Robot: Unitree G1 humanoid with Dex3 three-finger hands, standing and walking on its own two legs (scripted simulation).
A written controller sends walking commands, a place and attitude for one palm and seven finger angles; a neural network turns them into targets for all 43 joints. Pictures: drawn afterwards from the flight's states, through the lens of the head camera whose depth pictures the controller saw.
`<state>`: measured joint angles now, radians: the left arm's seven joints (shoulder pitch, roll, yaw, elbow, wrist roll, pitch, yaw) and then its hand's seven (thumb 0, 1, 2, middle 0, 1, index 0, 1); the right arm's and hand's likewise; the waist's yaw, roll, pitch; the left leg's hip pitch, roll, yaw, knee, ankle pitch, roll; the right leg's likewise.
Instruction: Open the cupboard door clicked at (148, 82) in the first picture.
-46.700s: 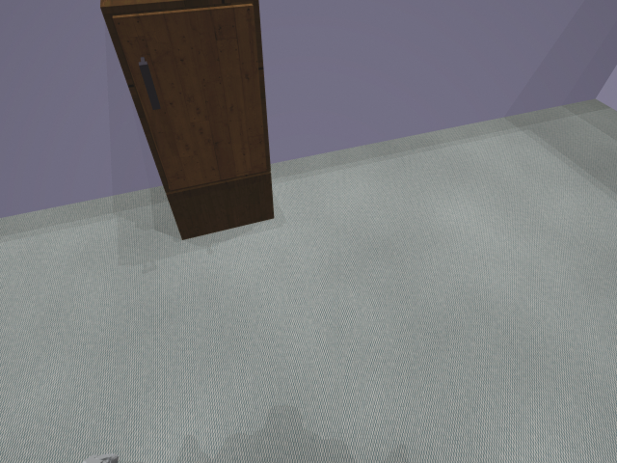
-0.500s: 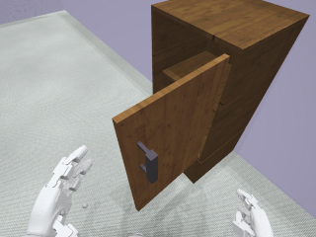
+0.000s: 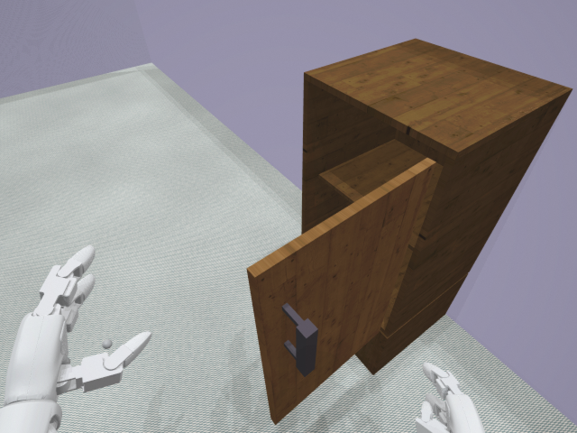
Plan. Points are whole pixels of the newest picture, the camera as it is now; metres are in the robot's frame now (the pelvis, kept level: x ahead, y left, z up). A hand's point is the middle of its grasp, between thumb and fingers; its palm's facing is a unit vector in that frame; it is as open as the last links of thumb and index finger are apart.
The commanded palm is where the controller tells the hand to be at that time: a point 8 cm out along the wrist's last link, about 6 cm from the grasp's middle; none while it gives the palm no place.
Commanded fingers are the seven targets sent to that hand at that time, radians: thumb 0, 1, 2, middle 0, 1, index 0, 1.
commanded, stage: draw the hand back to the body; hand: left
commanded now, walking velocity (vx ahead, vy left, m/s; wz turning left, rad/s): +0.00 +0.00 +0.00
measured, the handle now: (297, 339) +0.28 +0.02 -0.04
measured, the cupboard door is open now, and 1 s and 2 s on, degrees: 93 93 93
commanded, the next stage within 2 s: step back with the hand held close in 0.60 s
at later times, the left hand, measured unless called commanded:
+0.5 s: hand (76, 319) +0.19 +0.24 +0.16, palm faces +0.41 -0.83 -0.37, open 7.6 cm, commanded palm +0.13 +0.28 +0.18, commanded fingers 0.00 0.90 0.90 -0.20 -0.30 -0.20 -0.30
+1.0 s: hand (102, 308) +0.20 +0.22 +0.16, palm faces +0.35 -0.81 -0.47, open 7.4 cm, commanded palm +0.14 +0.27 +0.19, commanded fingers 0.00 0.90 0.90 -0.20 -0.30 -0.20 -0.30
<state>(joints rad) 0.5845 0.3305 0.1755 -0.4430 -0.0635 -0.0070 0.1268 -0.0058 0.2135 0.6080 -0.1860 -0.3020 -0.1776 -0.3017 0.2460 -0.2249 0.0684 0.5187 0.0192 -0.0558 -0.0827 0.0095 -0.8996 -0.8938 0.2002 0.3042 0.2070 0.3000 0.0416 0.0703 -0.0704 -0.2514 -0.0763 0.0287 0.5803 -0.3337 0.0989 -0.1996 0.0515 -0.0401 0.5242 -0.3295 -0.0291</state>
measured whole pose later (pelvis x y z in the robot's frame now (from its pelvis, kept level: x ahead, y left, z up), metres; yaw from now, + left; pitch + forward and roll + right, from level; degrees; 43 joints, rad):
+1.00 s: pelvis -0.02 -0.03 +0.01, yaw -3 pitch +1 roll -1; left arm 0.53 0.38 0.36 -0.40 -0.07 -0.13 0.13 0.01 0.89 0.90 -0.21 -0.30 -0.21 -0.30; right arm 0.17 -0.26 -0.01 0.57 0.02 0.02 -0.07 0.01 -0.90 -0.89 0.20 0.30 0.21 0.30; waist 0.00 0.06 -0.01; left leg -0.22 -0.03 0.06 0.45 -0.25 0.07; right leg -0.18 0.09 0.00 0.40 -0.23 -0.06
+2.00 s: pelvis -0.15 -0.01 +0.00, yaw -2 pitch +2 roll -3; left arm 0.56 0.47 0.45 -0.57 -0.05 -0.21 0.14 0.01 0.88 0.90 -0.22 -0.30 -0.21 -0.30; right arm 0.15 -0.19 0.00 0.60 -0.01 -0.07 -0.05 0.01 -0.90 -0.89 0.20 0.30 0.21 0.30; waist -0.01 0.00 0.03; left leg -0.50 0.00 0.05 0.55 -0.13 0.07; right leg -0.33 0.09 0.01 0.55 -0.27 -0.03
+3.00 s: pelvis -0.39 -0.06 +0.01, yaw -1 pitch +0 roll -1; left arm 0.52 0.39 0.38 -0.50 -0.04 -0.17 0.18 0.01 0.88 0.90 -0.22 -0.30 -0.21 -0.30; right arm 0.24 -0.27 -0.03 0.61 0.01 -0.03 -0.07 0.01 -0.90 -0.89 0.20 0.30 0.20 0.30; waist -0.05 -0.04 -0.06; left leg -0.16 -0.02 0.04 0.46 -0.34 0.05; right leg -0.18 0.08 -0.09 0.44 -0.28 -0.06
